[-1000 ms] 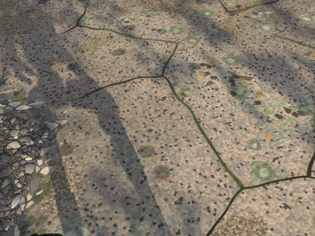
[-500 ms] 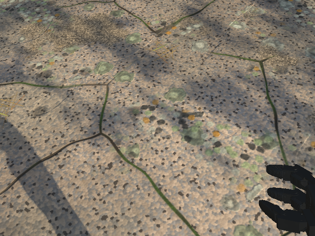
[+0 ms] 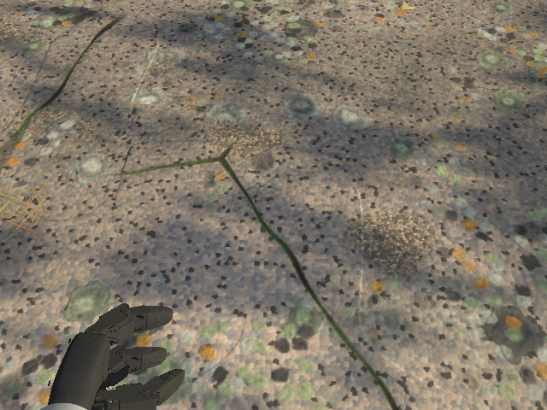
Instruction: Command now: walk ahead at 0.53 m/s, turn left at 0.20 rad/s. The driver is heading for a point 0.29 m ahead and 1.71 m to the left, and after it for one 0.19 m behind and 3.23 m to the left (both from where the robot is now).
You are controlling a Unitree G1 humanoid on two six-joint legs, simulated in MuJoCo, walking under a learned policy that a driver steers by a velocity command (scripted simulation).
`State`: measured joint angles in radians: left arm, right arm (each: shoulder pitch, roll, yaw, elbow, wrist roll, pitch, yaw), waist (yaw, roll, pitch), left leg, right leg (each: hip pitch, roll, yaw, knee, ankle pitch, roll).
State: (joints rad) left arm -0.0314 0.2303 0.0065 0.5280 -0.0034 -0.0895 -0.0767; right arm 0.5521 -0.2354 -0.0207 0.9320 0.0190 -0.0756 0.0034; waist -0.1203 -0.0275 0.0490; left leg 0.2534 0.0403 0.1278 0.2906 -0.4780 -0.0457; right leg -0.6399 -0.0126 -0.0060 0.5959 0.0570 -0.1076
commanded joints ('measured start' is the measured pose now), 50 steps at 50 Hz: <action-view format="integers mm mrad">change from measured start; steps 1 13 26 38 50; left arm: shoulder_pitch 442 38 35 10 1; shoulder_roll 278 150 167 136 170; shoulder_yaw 109 82 94 88 102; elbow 39 101 105 169 120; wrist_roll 45 26 -1 -4 23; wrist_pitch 0 3 73 73 71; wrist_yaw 47 89 95 88 113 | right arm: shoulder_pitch -102 -183 -250 -371 -321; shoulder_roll -209 -92 -333 -262 -291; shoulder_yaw -33 -56 -137 -129 -135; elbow -112 -212 -355 -452 -439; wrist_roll -22 -6 -25 -4 -3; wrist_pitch -13 121 48 120 131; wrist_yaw -15 -24 26 -54 -19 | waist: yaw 336 40 81 108 70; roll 93 -75 168 161 -85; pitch -303 -112 -212 -186 -83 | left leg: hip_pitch -568 -707 -258 -453 -896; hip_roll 64 118 258 69 -78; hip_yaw -106 -154 -736 -630 -297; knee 675 712 22 69 894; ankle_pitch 765 297 521 380 59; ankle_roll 56 -28 378 234 -6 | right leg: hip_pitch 963 298 -108 134 468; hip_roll -182 -298 30 95 -242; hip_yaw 181 -121 105 156 327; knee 45 -353 701 154 -311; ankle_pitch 532 144 -648 -350 -214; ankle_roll -62 -120 131 178 -72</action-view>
